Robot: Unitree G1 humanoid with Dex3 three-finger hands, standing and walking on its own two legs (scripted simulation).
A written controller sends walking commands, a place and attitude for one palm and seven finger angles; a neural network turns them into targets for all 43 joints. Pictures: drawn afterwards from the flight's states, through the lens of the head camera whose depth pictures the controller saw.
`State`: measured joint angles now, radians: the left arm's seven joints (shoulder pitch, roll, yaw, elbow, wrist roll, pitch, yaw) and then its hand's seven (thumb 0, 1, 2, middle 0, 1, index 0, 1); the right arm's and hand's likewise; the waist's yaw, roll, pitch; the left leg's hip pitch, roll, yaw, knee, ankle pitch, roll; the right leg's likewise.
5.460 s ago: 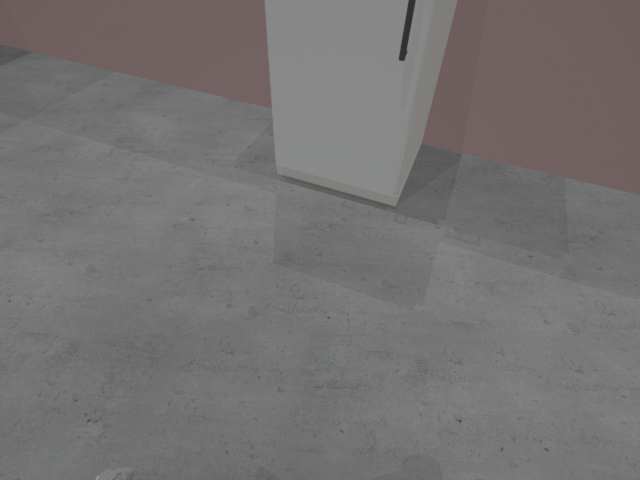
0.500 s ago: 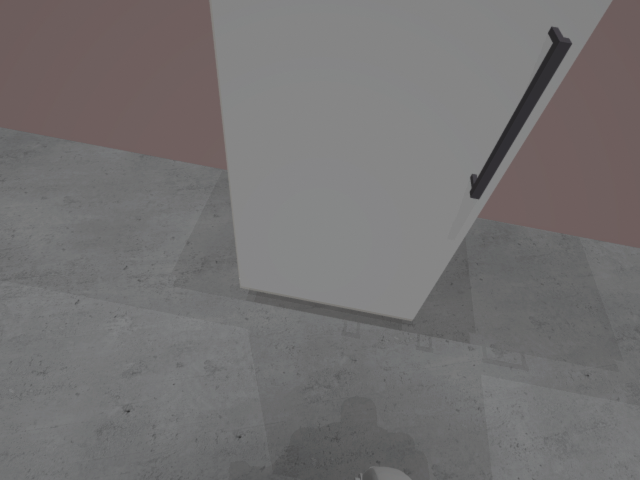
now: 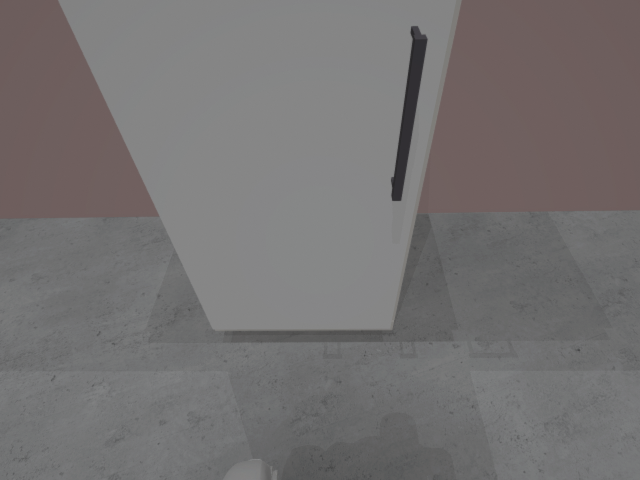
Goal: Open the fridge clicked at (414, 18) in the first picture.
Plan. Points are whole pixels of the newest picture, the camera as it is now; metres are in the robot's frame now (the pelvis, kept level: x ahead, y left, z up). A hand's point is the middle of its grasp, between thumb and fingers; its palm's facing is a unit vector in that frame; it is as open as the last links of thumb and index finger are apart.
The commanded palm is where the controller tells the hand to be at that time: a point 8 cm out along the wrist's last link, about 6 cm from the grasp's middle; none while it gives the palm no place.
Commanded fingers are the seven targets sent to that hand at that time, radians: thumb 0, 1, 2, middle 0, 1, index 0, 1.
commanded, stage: take the last steps up to it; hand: right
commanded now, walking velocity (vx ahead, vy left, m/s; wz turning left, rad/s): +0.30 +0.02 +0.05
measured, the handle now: (404, 124) +0.67 -0.13 +0.10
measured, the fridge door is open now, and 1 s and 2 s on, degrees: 0 0 0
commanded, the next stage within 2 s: come to a stop and stand still in 0.42 s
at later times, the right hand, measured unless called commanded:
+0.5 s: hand (420, 418) +0.25 -0.14 -0.17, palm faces +0.04 +0.97 -0.22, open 7.1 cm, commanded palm none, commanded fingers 0.00 -0.90 -0.90 0.20 0.30 0.20 0.30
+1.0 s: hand (445, 444) +0.22 -0.17 -0.18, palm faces +0.01 +0.97 -0.25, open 7.4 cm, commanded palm none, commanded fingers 0.00 -0.90 -0.90 0.20 0.30 0.20 0.30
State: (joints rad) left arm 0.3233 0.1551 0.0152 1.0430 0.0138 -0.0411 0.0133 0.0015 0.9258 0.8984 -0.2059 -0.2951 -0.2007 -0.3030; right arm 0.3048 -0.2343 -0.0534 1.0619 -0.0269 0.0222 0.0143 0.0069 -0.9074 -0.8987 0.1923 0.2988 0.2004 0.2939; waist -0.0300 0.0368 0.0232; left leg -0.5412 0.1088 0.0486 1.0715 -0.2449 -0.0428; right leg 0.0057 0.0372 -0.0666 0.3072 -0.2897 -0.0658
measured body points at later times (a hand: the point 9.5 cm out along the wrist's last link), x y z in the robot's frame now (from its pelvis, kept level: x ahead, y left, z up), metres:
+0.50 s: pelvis +0.17 +0.04 -0.01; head +0.19 +0.05 +0.44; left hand +0.14 +0.27 -0.17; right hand +0.25 -0.19 -0.15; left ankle +0.20 +0.13 -0.74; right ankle +0.15 -0.09 -0.67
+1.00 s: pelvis +0.19 +0.02 -0.01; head +0.22 +0.03 +0.43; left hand +0.28 +0.25 -0.16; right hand +0.22 -0.23 -0.16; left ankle +0.15 +0.15 -0.71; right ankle +0.29 -0.10 -0.74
